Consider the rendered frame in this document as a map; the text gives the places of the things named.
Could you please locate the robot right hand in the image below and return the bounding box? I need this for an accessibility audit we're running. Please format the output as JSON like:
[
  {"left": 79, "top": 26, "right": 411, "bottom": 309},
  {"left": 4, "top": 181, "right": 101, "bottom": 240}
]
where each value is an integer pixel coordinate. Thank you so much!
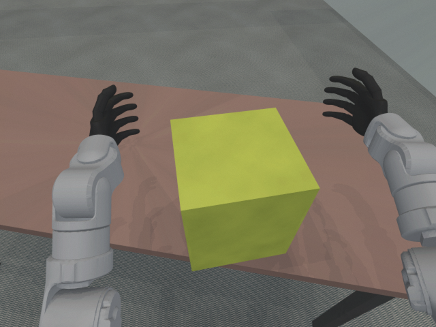
[{"left": 322, "top": 68, "right": 388, "bottom": 136}]

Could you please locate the carton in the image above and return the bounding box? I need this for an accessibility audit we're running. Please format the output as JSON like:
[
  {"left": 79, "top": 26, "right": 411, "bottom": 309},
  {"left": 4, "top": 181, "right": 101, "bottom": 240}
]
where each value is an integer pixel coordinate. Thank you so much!
[{"left": 170, "top": 108, "right": 320, "bottom": 271}]

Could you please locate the robot left upper arm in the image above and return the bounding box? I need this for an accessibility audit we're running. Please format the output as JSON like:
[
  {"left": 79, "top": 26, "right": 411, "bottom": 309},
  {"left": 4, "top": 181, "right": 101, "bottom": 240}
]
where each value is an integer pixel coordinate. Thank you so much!
[{"left": 41, "top": 287, "right": 121, "bottom": 327}]

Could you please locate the table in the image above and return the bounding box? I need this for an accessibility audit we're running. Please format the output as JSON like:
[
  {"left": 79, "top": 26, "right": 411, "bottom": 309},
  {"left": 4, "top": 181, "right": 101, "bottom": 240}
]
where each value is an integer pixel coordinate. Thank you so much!
[{"left": 0, "top": 69, "right": 422, "bottom": 327}]

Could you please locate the robot left hand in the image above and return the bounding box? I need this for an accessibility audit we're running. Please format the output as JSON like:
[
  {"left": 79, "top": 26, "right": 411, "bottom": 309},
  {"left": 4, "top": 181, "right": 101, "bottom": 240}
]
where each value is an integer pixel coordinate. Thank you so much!
[{"left": 89, "top": 84, "right": 140, "bottom": 146}]

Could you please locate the right robot forearm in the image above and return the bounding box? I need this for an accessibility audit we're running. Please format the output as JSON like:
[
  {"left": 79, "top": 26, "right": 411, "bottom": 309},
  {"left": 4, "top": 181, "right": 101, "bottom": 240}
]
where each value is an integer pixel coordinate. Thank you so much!
[{"left": 363, "top": 113, "right": 436, "bottom": 247}]

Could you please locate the robot right upper arm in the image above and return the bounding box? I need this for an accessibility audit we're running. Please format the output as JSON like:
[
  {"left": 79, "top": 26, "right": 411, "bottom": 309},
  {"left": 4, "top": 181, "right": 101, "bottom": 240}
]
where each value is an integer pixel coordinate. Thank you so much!
[{"left": 401, "top": 247, "right": 436, "bottom": 323}]

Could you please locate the left robot forearm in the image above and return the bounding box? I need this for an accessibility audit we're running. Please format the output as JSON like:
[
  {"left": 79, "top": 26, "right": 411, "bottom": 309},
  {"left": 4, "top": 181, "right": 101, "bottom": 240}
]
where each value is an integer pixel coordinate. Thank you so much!
[{"left": 39, "top": 135, "right": 124, "bottom": 327}]

